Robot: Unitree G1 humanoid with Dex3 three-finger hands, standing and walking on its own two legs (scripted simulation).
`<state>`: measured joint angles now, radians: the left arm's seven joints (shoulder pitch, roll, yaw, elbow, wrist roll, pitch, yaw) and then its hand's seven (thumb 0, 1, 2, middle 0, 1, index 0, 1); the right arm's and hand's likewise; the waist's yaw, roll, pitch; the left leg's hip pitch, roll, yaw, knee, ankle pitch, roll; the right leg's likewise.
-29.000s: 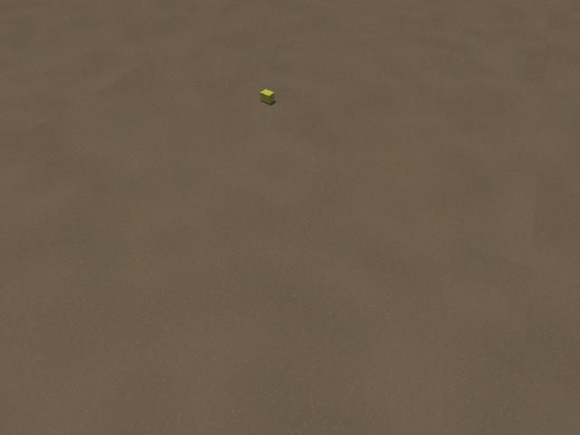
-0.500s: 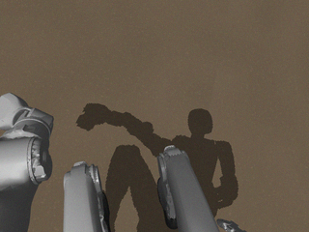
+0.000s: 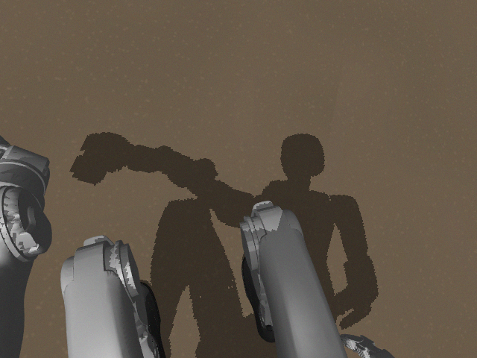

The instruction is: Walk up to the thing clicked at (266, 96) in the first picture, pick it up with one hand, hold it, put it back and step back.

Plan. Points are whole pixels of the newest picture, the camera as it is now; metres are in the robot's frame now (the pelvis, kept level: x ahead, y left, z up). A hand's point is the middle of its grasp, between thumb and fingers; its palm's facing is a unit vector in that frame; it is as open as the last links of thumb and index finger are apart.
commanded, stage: crouch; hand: left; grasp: from above
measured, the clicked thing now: (15, 170) +0.46 +0.30 -0.18
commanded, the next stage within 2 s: lower in 0.46 s
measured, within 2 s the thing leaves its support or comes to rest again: rests again in 1.94 s
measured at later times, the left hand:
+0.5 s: hand (16, 171) +0.46 +0.30 -0.19, palm faces -0.18 -0.40 -0.90, open 8.3 cm
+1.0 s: hand (34, 174) +0.47 +0.29 -0.24, palm faces -0.20 -0.39 -0.90, open 8.3 cm
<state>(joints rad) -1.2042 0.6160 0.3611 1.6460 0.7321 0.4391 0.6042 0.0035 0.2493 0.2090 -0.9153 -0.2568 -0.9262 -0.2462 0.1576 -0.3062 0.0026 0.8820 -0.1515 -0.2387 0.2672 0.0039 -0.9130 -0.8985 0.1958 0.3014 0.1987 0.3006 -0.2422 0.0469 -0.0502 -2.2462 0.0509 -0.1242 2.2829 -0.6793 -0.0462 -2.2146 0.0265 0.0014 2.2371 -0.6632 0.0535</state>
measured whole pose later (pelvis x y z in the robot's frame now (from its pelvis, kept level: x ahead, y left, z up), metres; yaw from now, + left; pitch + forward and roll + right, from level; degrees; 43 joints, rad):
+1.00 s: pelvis +0.00 +0.01 -0.04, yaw -4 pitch +32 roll -9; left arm -1.24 0.81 0.41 1.78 0.80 0.34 0.70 0.00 0.24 0.22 -0.93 -0.25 -0.94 -0.24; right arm 0.15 -0.34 0.12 0.88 -0.23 -0.31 0.35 0.00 -0.92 -0.90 0.20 0.30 0.20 0.30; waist -0.34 -0.02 0.11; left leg -2.34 0.03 -0.21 2.46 -0.69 -0.04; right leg -2.26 0.05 -0.05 2.35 -0.66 0.07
